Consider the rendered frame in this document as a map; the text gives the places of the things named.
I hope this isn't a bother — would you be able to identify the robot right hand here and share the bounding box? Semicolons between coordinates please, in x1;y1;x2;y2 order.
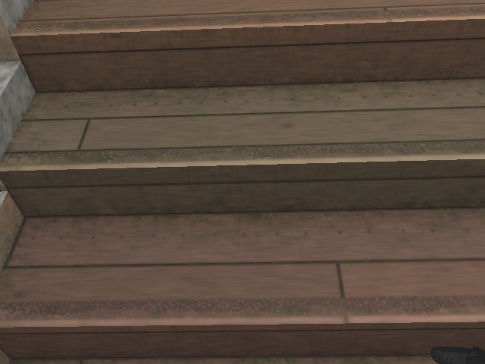
431;347;485;364

